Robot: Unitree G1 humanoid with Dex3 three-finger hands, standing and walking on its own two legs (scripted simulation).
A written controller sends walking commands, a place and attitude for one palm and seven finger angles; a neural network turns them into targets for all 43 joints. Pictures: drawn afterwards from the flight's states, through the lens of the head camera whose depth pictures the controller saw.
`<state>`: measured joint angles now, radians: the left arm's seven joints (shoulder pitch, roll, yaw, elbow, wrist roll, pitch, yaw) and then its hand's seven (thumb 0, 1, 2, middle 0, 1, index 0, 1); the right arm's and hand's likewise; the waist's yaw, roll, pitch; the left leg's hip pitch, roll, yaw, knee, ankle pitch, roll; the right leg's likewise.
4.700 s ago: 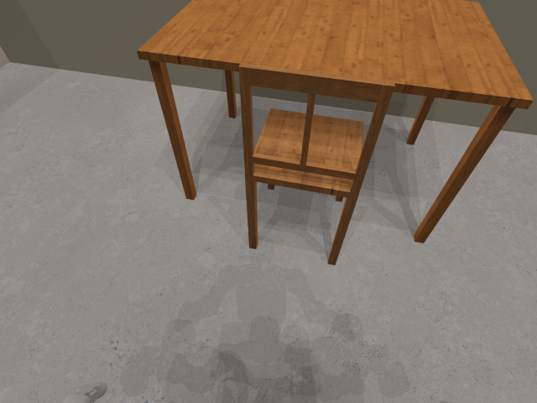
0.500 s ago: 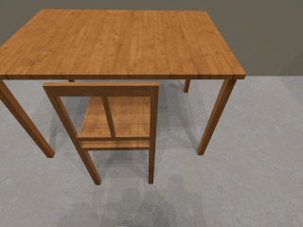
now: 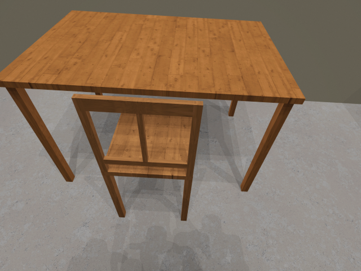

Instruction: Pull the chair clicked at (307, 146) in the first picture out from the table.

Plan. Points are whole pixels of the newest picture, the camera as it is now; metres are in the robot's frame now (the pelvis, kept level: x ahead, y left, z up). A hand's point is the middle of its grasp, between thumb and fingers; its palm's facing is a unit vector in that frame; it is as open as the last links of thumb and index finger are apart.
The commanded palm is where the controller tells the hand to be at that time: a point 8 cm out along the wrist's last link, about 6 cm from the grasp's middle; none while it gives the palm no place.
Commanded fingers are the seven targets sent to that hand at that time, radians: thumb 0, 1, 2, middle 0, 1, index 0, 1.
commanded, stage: look again from close up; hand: left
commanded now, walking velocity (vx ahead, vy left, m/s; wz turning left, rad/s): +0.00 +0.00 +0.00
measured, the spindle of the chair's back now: (142, 138) +0.55 +0.17 -0.09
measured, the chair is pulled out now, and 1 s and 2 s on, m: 0.00 0.00 0.00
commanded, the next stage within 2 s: none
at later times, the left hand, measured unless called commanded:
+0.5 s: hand out of the picture -0.05 +0.18 -0.18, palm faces +0.05 -0.98 -0.17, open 7.4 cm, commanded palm none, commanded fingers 0.00 0.90 0.90 -0.20 -0.30 -0.20 -0.30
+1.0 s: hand out of the picture -0.10 +0.20 -0.18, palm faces +0.05 -0.98 -0.19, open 7.4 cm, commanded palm none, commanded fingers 0.00 0.90 0.90 -0.20 -0.30 -0.20 -0.30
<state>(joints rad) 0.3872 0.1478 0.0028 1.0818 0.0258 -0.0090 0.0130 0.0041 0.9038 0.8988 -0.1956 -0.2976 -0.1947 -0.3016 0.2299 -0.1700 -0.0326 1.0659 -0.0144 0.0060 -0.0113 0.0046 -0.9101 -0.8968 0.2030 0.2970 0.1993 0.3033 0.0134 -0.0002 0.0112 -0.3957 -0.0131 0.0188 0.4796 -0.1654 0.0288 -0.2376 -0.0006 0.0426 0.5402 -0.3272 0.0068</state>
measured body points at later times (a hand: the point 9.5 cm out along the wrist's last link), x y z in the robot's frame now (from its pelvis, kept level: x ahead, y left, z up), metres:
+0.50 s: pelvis -0.02 +0.01 +0.00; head -0.02 +0.02 +0.45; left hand -0.05 +0.23 -0.16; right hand +0.01 -0.23 -0.15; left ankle +0.13 +0.09 -0.72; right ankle +0.01 -0.14 -0.73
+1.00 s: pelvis -0.09 +0.03 +0.00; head -0.11 +0.02 +0.44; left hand -0.10 +0.25 -0.16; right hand -0.09 -0.19 -0.17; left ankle +0.09 +0.10 -0.72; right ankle -0.13 -0.03 -0.74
